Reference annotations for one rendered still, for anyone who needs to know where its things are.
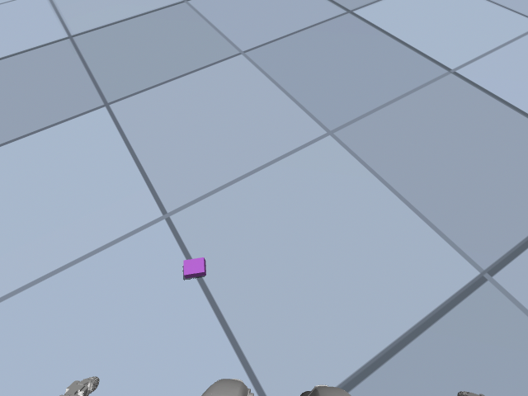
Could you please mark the left robot hand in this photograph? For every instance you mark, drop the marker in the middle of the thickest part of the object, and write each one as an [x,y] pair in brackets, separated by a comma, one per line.
[82,388]

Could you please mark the small box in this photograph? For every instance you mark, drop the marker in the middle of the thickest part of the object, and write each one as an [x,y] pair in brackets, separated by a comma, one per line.
[194,267]

